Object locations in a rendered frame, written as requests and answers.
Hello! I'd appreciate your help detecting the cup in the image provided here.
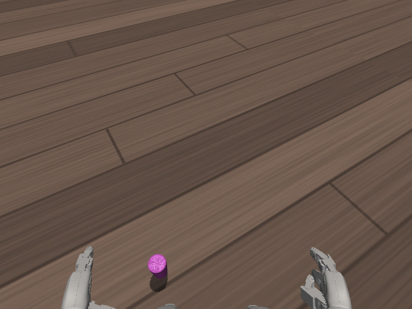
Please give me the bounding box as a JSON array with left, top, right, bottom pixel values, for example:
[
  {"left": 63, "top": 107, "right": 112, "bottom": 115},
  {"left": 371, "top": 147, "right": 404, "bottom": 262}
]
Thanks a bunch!
[{"left": 148, "top": 254, "right": 167, "bottom": 279}]

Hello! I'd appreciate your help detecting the left robot hand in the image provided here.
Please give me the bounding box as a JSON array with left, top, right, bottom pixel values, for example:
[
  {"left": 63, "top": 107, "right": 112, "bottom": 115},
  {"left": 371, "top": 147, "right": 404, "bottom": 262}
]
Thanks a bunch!
[{"left": 61, "top": 246, "right": 116, "bottom": 309}]

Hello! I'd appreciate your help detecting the right robot hand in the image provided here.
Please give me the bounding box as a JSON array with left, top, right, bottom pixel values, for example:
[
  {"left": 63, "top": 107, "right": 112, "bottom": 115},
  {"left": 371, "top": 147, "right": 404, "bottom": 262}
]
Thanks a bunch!
[{"left": 301, "top": 247, "right": 351, "bottom": 309}]

